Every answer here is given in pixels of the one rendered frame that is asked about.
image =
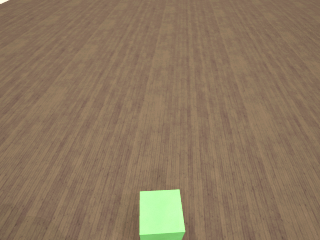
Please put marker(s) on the carton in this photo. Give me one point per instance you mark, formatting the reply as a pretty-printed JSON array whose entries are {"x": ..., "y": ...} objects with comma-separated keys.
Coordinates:
[{"x": 161, "y": 215}]

